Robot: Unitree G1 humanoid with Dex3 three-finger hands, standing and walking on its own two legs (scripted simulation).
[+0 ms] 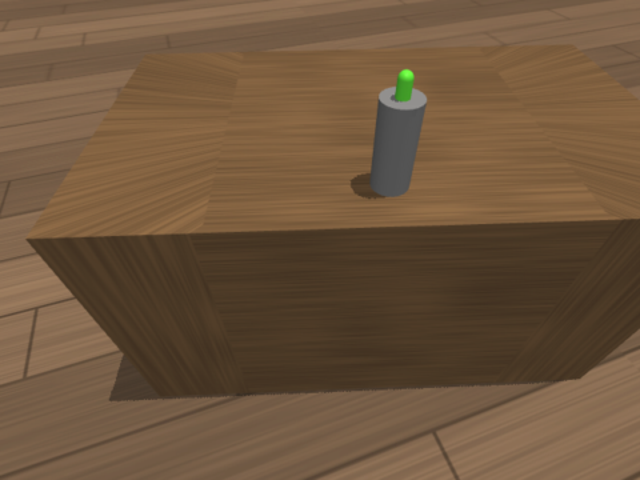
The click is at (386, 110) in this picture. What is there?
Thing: necked bottle
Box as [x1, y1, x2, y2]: [370, 69, 426, 196]
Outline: 406,69 399,73 396,86 383,90 379,94 370,185 372,189 376,192 387,196 400,195 404,193 408,188 426,102 426,97 424,94 412,87 413,74 411,71
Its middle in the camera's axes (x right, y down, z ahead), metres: +0.13 -0.19 +0.70
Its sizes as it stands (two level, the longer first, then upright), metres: 0.080 0.080 0.231
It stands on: a support 0.75 m high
